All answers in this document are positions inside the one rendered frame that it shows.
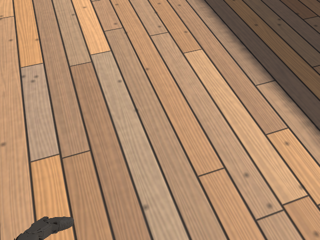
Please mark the left robot hand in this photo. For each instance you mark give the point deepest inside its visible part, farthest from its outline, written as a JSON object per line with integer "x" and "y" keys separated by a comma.
{"x": 46, "y": 226}

